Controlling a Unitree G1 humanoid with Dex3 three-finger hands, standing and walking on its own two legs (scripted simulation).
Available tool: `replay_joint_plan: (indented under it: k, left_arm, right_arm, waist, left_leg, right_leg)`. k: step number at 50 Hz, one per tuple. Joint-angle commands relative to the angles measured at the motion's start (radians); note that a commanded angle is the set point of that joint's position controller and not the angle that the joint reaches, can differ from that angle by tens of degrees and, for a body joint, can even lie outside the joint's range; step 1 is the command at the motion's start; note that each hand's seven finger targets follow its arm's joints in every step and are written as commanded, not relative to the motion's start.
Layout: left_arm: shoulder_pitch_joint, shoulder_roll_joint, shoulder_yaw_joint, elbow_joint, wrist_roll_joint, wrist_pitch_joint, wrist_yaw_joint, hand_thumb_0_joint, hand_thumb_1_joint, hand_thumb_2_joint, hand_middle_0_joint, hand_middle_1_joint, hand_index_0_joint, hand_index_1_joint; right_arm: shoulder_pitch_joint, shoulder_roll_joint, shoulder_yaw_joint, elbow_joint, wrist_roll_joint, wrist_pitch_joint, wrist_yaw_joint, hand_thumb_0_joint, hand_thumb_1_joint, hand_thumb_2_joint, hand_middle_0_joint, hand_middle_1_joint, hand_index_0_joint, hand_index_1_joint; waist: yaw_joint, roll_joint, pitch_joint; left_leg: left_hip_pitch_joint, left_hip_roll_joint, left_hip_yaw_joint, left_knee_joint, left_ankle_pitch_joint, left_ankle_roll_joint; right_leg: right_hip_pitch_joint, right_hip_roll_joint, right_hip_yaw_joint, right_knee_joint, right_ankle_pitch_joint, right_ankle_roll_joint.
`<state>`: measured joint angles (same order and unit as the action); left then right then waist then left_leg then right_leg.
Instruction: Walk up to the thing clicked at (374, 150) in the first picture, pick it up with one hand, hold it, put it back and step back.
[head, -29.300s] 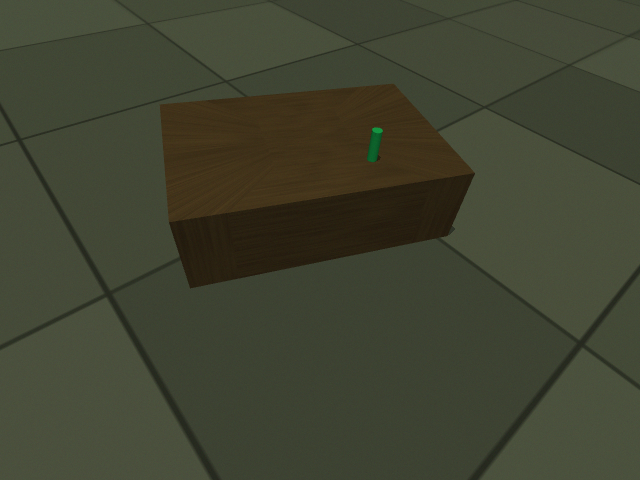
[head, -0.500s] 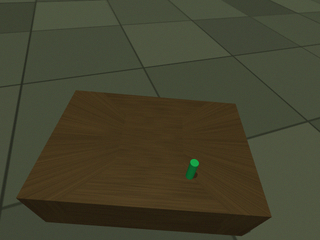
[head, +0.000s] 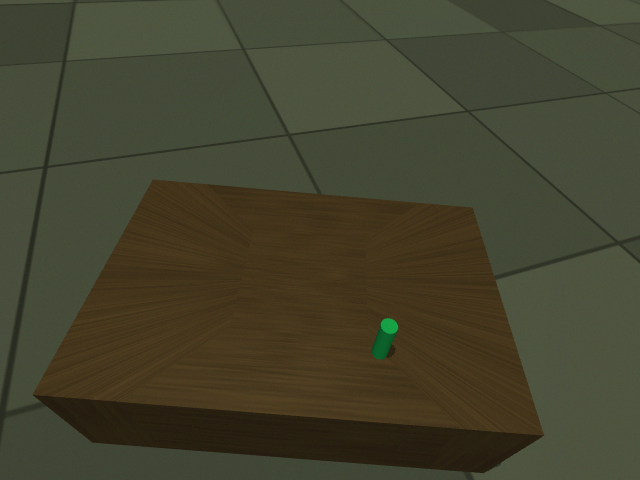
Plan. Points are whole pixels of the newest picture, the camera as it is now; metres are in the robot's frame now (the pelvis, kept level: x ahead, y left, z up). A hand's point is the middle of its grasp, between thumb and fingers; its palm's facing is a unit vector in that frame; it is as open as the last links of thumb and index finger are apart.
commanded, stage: stand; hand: right
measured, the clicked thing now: (384, 339) +0.52 -0.18 -0.36
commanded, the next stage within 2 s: step back in 0.38 s
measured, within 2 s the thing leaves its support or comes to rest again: neither
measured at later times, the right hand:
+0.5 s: hand out of the picture +0.07 -0.26 -0.16, palm faces +0.00 +0.94 -0.35, open 7.4 cm
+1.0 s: hand out of the picture -0.05 -0.24 -0.16, palm faces -0.08 +0.90 -0.42, open 7.4 cm
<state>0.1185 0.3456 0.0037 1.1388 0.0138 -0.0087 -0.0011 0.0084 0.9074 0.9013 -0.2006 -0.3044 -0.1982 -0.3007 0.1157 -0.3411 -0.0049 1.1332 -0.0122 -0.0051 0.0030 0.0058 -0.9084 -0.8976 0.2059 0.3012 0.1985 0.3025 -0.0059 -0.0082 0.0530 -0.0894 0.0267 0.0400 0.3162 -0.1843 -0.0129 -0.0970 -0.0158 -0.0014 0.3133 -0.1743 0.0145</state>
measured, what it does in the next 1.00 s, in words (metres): walks backwards: left foot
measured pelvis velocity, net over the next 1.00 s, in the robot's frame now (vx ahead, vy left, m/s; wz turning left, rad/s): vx -0.11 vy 0.03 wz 0.04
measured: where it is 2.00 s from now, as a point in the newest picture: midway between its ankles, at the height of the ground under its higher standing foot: outside the picture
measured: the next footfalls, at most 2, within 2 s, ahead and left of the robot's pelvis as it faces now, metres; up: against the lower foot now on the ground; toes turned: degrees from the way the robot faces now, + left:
left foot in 0.86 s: -0.07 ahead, +0.14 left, +0.00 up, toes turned +1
right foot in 1.24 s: -0.13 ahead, -0.10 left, +0.00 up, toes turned +1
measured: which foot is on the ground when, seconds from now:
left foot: down 0.00-0.60, up 0.62-0.84, down 0.86-1.00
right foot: down 0.00-0.88, up 0.90-1.00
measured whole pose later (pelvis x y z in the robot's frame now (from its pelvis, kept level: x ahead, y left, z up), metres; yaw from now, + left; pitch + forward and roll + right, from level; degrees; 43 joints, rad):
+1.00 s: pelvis -0.11 +0.03 -0.02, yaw +2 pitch -1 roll -1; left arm 0.04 0.40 0.07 0.87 0.01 0.07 0.02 0.01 0.91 0.90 -0.20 -0.30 -0.20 -0.30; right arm 0.18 -0.35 -0.04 0.93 -0.04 0.04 0.01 0.01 -0.91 -0.90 0.21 0.30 0.20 0.30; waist -0.02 -0.06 0.18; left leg -0.27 0.00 -0.03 0.62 -0.33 0.02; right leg -0.52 0.11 0.15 1.10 -0.51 -0.01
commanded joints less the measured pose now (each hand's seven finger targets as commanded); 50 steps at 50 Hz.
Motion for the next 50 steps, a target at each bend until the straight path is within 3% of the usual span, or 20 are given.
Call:
replay_joint_plan:
  k: [1, 18, 19, 21, 26, 29, 30, 31, 32, 35, 39, 41, 42, 43, 44, 45, 46, 47, 48, 50]
  left_arm:
    - [-0.039, 0.212, 0.036, -0.061, -0.004, -0.021, 0.011, 0.000, 0.900, 0.900, -0.200, -0.300, -0.200, -0.300]
    - [-0.037, 0.207, 0.032, -0.068, -0.003, -0.024, 0.012, 0.000, 0.900, 0.900, -0.200, -0.300, -0.200, -0.300]
    - [-0.060, 0.272, 0.082, -0.094, -0.015, -0.011, 0.016, 0.000, 0.900, 0.900, -0.200, -0.300, -0.200, -0.300]
    - [-0.031, 0.251, 0.086, -0.120, -0.017, -0.004, 0.021, 0.000, 0.900, 0.900, -0.200, -0.300, -0.200, -0.300]
    - [-0.031, 0.219, 0.085, -0.177, -0.008, 0.016, 0.017, 0.000, 0.900, 0.900, -0.200, -0.300, -0.200, -0.300]
    - [-0.008, 0.265, 0.099, -0.197, 0.001, 0.016, 0.015, 0.000, 0.900, 0.900, -0.200, -0.300, -0.200, -0.300]
    - [-0.011, 0.305, 0.111, -0.209, 0.005, 0.017, 0.015, 0.000, 0.900, 0.900, -0.200, -0.300, -0.200, -0.300]
    - [-0.037, 0.336, 0.121, -0.228, 0.014, 0.015, 0.018, 0.000, 0.900, 0.900, -0.200, -0.300, -0.200, -0.300]
    - [-0.053, 0.350, 0.127, -0.251, 0.029, 0.011, 0.021, 0.000, 0.900, 0.900, -0.200, -0.300, -0.200, -0.300]
    - [-0.143, 0.282, 0.114, -0.304, 0.028, 0.015, 0.030, 0.000, 0.900, 0.900, -0.200, -0.300, -0.200, -0.300]
    - [-0.108, 0.283, 0.121, -0.340, 0.033, 0.026, 0.039, 0.000, 0.900, 0.900, -0.200, -0.300, -0.200, -0.300]
    - [-0.077, 0.281, 0.120, -0.340, 0.014, 0.040, 0.032, 0.000, 0.900, 0.900, -0.200, -0.300, -0.200, -0.300]
    - [-0.082, 0.284, 0.116, -0.346, 0.005, 0.049, 0.025, 0.000, 0.900, 0.900, -0.200, -0.300, -0.200, -0.300]
    - [-0.039, 0.228, 0.108, -0.358, -0.003, 0.055, 0.022, 0.000, 0.900, 0.900, -0.200, -0.300, -0.200, -0.300]
    - [-0.070, 0.202, 0.103, -0.382, -0.006, 0.051, 0.025, 0.000, 0.900, 0.900, -0.200, -0.300, -0.200, -0.300]
    - [-0.143, 0.235, 0.117, -0.377, 0.016, 0.049, 0.040, 0.000, 0.900, 0.900, -0.200, -0.300, -0.200, -0.300]
    - [-0.150, 0.241, 0.122, -0.363, 0.013, 0.053, 0.040, 0.000, 0.900, 0.900, -0.200, -0.300, -0.200, -0.300]
    - [-0.080, 0.221, 0.119, -0.352, -0.006, 0.054, 0.039, 0.000, 0.900, 0.900, -0.200, -0.300, -0.200, -0.300]
    - [-0.039, 0.212, 0.115, -0.338, -0.015, 0.053, 0.038, 0.000, 0.900, 0.900, -0.200, -0.300, -0.200, -0.300]
    - [-0.003, 0.221, 0.118, -0.338, -0.004, 0.047, 0.035, 0.000, 0.900, 0.900, -0.200, -0.300, -0.200, -0.300]
  right_arm:
    - [-0.033, -0.210, -0.036, -0.055, -0.001, -0.025, -0.017, 0.000, -0.900, -0.900, 0.200, 0.300, 0.200, 0.300]
    - [-0.038, -0.212, -0.039, -0.059, -0.001, -0.023, -0.015, 0.000, -0.900, -0.900, 0.200, 0.300, 0.200, 0.300]
    - [-0.060, -0.263, -0.060, -0.071, 0.006, -0.005, -0.010, 0.000, -0.900, -0.900, 0.200, 0.300, 0.200, 0.300]
    - [-0.029, -0.256, -0.068, -0.093, 0.018, 0.003, -0.008, 0.000, -0.900, -0.900, 0.200, 0.300, 0.200, 0.300]
    - [-0.052, -0.274, -0.093, -0.157, 0.014, 0.023, -0.004, 0.000, -0.900, -0.900, 0.200, 0.300, 0.200, 0.300]
    - [-0.065, -0.244, -0.094, -0.195, 0.018, 0.036, -0.004, 0.000, -0.900, -0.900, 0.200, 0.300, 0.200, 0.300]
    - [-0.056, -0.222, -0.089, -0.202, 0.018, 0.042, -0.003, 0.000, -0.900, -0.900, 0.200, 0.300, 0.200, 0.300]
    - [-0.050, -0.207, -0.089, -0.211, 0.016, 0.050, -0.003, 0.000, -0.900, -0.900, 0.200, 0.300, 0.200, 0.300]
    - [-0.022, -0.212, -0.092, -0.219, 0.007, 0.060, -0.007, 0.000, -0.900, -0.900, 0.200, 0.300, 0.200, 0.300]
    - [0.075, -0.241, -0.100, -0.221, 0.030, 0.058, -0.008, 0.000, -0.900, -0.900, 0.200, 0.300, 0.200, 0.300]
    - [0.107, -0.240, -0.093, -0.237, 0.004, 0.046, -0.011, 0.000, -0.900, -0.900, 0.200, 0.300, 0.200, 0.300]
    - [0.121, -0.224, -0.097, -0.230, -0.012, 0.033, -0.012, 0.000, -0.900, -0.900, 0.200, 0.300, 0.200, 0.300]
    - [0.156, -0.225, -0.105, -0.222, -0.026, 0.026, -0.015, 0.000, -0.900, -0.900, 0.200, 0.300, 0.200, 0.300]
    - [0.129, -0.289, -0.120, -0.240, -0.043, 0.019, -0.017, 0.000, -0.900, -0.900, 0.200, 0.300, 0.200, 0.300]
    - [0.067, -0.432, -0.144, -0.268, -0.035, 0.018, -0.007, 0.000, -0.900, -0.900, 0.200, 0.300, 0.200, 0.300]
    - [0.077, -0.449, -0.149, -0.281, -0.033, 0.011, -0.009, 0.000, -0.900, -0.900, 0.200, 0.300, 0.200, 0.300]
    - [0.055, -0.376, -0.133, -0.283, -0.030, 0.007, -0.016, 0.000, -0.900, -0.900, 0.200, 0.300, 0.200, 0.300]
    - [-0.009, -0.322, -0.114, -0.289, -0.031, 0.008, -0.024, 0.000, -0.900, -0.900, 0.200, 0.300, 0.200, 0.300]
    - [-0.027, -0.296, -0.107, -0.299, -0.033, 0.009, -0.030, 0.000, -0.900, -0.900, 0.200, 0.300, 0.200, 0.300]
    - [-0.004, -0.281, -0.108, -0.307, -0.021, 0.011, -0.038, 0.000, -0.900, -0.900, 0.200, 0.300, 0.200, 0.300]
  waist:
    - [-0.001, 0.016, -0.070]
    - [0.003, 0.012, -0.063]
    - [0.007, -0.003, 0.058]
    - [-0.001, 0.020, -0.030]
    - [-0.003, 0.097, -0.124]
    - [0.014, -0.009, -0.138]
    - [0.022, -0.080, -0.110]
    - [0.029, -0.183, -0.087]
    - [0.028, -0.182, -0.077]
    - [-0.023, -0.134, -0.121]
    - [0.007, -0.176, -0.147]
    - [0.005, -0.133, -0.148]
    - [-0.022, -0.115, -0.129]
    - [0.003, 0.044, -0.126]
    - [-0.005, 0.313, -0.097]
    - [-0.066, 0.278, -0.096]
    - [-0.044, 0.150, -0.077]
    - [0.014, 0.112, -0.087]
    - [0.035, 0.141, -0.082]
    - [0.021, 0.158, -0.101]
  left_leg:
    - [0.019, 0.113, -0.096, -0.055, 0.128, 0.025]
    - [0.016, 0.114, -0.095, -0.044, 0.136, 0.028]
    - [-0.082, 0.099, -0.111, 0.047, 0.260, 0.054]
    - [-0.062, 0.119, -0.108, 0.083, 0.326, 0.080]
    - [-0.106, 0.160, -0.145, 0.117, 0.253, 0.148]
    - [-0.146, 0.053, -0.082, 0.316, 0.087, 0.111]
    - [-0.181, -0.029, -0.043, 0.430, -0.040, 0.067]
    - [-0.244, -0.107, -0.038, 0.615, -0.322, 0.050]
    - [-0.284, -0.093, -0.124, 0.761, -0.426, 0.050]
    - [-0.303, -0.081, -0.173, 0.841, -0.330, 0.040]
    - [-0.302, -0.006, -0.128, 0.466, -0.326, 0.030]
    - [-0.216, -0.045, -0.045, 0.203, -0.162, 0.033]
    - [-0.138, -0.052, -0.021, 0.093, -0.008, 0.032]
    - [-0.085, 0.102, -0.242, 0.040, 0.121, 0.070]
    - [-0.063, 0.312, -0.520, 0.014, 0.337, 0.204]
    - [-0.175, 0.375, -0.618, 0.012, 0.349, 0.315]
    - [-0.171, 0.321, -0.475, 0.056, 0.405, 0.278]
    - [-0.058, 0.235, -0.339, 0.118, 0.494, 0.231]
    - [-0.020, 0.195, -0.278, 0.147, 0.519, 0.199]
    - [0.049, 0.216, -0.277, 0.184, 0.557, 0.238]
  right_leg:
    - [-0.003, -0.119, 0.086, -0.041, 0.143, -0.031]
    - [0.000, -0.120, 0.082, -0.047, 0.158, -0.032]
    - [-0.090, -0.095, 0.088, 0.039, 0.274, -0.032]
    - [-0.061, -0.081, 0.063, 0.103, 0.274, -0.049]
    - [-0.081, -0.039, 0.043, 0.247, 0.145, -0.064]
    - [-0.120, -0.144, 0.171, 0.161, 0.194, -0.140]
    - [-0.147, -0.234, 0.268, 0.069, 0.232, -0.202]
    - [-0.161, -0.339, 0.378, 0.010, 0.281, -0.284]
    - [-0.198, -0.390, 0.415, 0.006, 0.289, -0.328]
    - [-0.155, -0.284, 0.245, 0.078, 0.285, -0.266]
    - [-0.014, -0.280, 0.230, 0.185, 0.302, -0.213]
    - [-0.014, -0.224, 0.170, 0.286, 0.326, -0.182]
    - [-0.102, -0.196, 0.146, 0.338, 0.278, -0.150]
    - [-0.226, -0.089, 0.096, 0.439, 0.082, -0.091]
    - [-0.421, 0.121, 0.018, 0.592, -0.393, -0.030]
    - [-0.373, 0.122, 0.183, 0.778, -0.511, -0.019]
    - [-0.382, 0.118, 0.224, 0.863, -0.460, -0.030]
    - [-0.455, 0.130, 0.230, 0.897, -0.389, -0.037]
    - [-0.487, 0.130, 0.216, 0.920, -0.340, -0.038]
    - [-0.483, 0.111, 0.179, 0.908, -0.328, -0.010]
